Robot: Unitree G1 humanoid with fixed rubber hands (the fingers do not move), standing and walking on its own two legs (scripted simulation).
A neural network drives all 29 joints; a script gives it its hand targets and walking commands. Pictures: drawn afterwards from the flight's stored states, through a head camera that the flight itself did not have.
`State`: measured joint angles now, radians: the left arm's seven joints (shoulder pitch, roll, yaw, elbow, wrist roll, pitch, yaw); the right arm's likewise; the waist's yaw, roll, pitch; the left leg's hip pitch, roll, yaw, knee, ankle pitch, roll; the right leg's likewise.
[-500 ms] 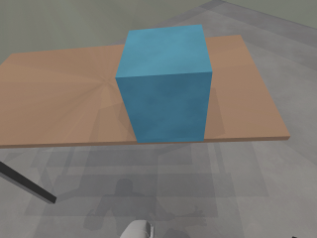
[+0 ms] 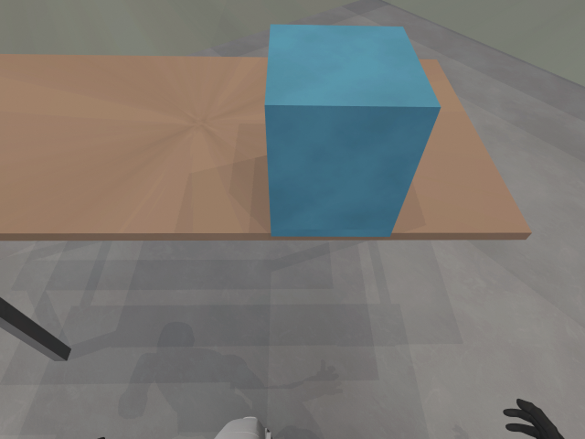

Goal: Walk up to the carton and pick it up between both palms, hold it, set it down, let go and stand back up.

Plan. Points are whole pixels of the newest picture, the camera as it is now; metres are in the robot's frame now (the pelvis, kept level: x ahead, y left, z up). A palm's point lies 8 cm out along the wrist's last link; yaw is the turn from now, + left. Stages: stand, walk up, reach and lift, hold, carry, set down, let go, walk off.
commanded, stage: walk up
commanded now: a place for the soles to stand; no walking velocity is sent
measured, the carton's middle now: (333, 136) +0.52 -0.02 +0.12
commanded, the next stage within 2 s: none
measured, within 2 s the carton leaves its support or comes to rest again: neither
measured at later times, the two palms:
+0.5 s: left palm out of the picture +0.04 +0.31 -0.09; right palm out of the picture +0.06 -0.32 -0.06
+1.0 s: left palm out of the picture +0.07 +0.28 -0.06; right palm out of the picture +0.09 -0.36 -0.11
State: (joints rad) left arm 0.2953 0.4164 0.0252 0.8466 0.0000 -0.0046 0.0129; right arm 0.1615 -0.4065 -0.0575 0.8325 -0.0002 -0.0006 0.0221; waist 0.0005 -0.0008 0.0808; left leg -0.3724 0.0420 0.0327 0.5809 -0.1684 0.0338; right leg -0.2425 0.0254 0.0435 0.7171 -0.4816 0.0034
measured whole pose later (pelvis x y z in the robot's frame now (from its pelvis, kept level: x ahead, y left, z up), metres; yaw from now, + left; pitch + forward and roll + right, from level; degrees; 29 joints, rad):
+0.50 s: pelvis -0.02 +0.00 +0.01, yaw -1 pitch -1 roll -1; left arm 0.31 0.41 0.03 0.85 0.00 -0.03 -0.01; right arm 0.21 -0.41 -0.06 0.86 0.00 -0.03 0.02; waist 0.00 -0.01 0.02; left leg -0.24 0.01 0.04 0.47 -0.22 0.04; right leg -0.39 0.02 0.05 0.80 -0.39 -0.01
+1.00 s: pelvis +0.02 -0.04 +0.01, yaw -1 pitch -4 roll +2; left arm 0.32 0.39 0.03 0.87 0.00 -0.06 0.01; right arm 0.24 -0.42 -0.06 0.86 0.00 0.01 0.02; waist 0.00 0.06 0.08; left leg -0.32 0.00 -0.02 0.80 -0.42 0.02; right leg -0.18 -0.02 0.04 0.52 -0.27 -0.02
